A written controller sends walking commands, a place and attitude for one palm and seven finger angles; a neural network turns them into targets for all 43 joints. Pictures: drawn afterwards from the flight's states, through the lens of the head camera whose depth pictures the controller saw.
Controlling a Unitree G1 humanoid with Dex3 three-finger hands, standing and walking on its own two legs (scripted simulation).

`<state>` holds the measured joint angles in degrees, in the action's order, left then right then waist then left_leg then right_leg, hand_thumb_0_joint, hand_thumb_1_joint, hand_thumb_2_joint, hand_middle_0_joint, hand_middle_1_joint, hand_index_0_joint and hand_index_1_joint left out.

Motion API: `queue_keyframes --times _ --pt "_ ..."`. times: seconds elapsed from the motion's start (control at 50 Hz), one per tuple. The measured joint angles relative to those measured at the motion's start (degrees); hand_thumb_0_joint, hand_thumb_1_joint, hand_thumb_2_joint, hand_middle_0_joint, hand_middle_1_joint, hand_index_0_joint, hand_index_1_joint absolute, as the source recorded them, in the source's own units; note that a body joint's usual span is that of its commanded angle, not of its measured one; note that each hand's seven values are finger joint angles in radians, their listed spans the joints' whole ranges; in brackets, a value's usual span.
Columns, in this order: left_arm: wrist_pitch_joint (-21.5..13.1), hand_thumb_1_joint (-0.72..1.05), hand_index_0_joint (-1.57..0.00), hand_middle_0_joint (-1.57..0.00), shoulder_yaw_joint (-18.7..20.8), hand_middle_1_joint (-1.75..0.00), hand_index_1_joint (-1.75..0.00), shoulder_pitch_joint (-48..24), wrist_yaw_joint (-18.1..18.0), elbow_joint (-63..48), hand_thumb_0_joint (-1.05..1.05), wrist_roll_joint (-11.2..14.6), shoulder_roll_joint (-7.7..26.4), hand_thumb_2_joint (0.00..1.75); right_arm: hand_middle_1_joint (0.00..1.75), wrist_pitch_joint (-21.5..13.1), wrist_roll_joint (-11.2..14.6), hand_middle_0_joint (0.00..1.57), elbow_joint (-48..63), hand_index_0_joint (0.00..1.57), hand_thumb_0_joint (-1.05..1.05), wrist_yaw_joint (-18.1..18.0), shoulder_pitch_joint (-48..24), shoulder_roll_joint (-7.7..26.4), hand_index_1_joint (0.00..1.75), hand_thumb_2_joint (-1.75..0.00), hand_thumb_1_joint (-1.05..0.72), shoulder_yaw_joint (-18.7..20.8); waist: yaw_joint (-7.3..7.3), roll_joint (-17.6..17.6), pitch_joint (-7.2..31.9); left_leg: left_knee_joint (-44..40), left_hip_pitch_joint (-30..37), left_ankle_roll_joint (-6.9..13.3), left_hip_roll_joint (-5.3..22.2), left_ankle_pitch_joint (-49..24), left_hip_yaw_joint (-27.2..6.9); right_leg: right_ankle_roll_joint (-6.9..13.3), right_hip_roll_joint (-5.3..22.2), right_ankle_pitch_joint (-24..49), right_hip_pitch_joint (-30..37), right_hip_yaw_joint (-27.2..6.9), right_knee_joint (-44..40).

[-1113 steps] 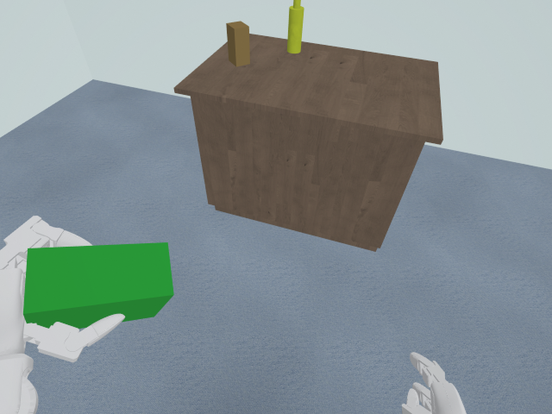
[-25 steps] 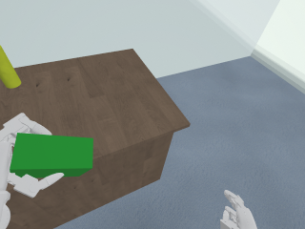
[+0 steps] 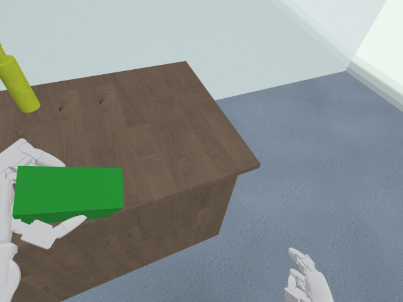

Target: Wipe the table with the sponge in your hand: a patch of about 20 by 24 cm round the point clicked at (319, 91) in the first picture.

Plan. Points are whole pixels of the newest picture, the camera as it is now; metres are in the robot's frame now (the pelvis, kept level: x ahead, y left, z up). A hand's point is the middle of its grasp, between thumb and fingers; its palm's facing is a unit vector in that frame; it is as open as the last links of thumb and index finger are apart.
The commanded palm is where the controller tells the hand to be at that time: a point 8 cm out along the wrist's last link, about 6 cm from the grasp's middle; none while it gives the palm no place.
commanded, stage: look again from close up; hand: left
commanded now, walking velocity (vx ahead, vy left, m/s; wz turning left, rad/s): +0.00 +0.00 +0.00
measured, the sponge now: (86, 195) +0.24 +0.22 +0.12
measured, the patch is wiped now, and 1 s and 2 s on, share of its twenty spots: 0.00 0.00 0.00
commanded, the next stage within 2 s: come to a stop and stand still in 0.12 s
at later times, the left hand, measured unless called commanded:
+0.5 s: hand (70, 184) +0.24 +0.23 +0.16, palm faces +0.38 -0.84 -0.38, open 10.4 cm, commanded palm +0.19 +0.26 +0.17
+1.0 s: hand (71, 200) +0.23 +0.24 +0.12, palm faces +0.21 -0.87 -0.46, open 10.4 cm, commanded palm +0.18 +0.28 +0.17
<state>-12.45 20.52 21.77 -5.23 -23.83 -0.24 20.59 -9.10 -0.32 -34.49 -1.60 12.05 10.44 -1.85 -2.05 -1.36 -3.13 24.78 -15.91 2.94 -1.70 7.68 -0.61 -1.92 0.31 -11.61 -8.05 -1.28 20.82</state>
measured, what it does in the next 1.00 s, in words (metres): stands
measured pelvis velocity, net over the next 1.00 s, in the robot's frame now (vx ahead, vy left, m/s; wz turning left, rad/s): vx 0.01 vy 0.00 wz -0.03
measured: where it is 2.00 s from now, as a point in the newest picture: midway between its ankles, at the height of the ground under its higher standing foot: outside the picture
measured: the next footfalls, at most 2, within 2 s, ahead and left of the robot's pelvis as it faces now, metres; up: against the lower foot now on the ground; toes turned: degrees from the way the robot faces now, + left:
none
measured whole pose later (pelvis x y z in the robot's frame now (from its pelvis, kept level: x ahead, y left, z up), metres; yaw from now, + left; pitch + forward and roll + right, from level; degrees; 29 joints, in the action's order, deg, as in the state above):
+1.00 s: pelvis +0.01 +0.00 -0.01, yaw -2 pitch -1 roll -1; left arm -12.3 19.0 27.7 -1.8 -24.5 0.7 24.3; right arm -5.8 0.8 -32.6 -1.9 13.6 10.8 -0.6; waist -0.1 -2.5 -3.6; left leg 28.9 -17.0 3.2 -1.5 11.0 1.2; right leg -2.1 0.3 -15.1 -10.3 -3.0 26.2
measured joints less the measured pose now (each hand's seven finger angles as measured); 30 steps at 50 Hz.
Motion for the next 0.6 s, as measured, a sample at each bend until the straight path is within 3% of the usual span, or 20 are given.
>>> queue_keyframes --times 0.28,0.6 --pt "1.51 -0.52 -0.71 -0.70 -1.21 -1.36 -1.35 1.67 0.21 0.83 -0.01 1.35 -0.37 1.01 0.30 1.95 0.72 0.20 0.29 0.20 0.01 -0.64 -1.22 1.39 0.30 -0.90 -0.90 1.29 0.68 1.06 1.58 0.79 1.07 -0.90 0.53 2.18 -0.16 0.55 -0.53 -1.92 1.15 0.08 0.48" --pt "2.59 -0.52 -0.71 -0.70 -1.31 -1.36 -1.35 2.58 -0.33 0.37 -0.01 2.28 -0.74 1.01 0.30 3.69 0.99 0.20 0.35 0.20 0.01 -1.06 -0.88 1.33 0.30 -0.90 -0.90 1.38 0.46 1.70 1.71 0.76 1.34 -1.34 0.89 2.64 -0.44 1.01 -0.93 -2.28 1.57 0.31 0.19"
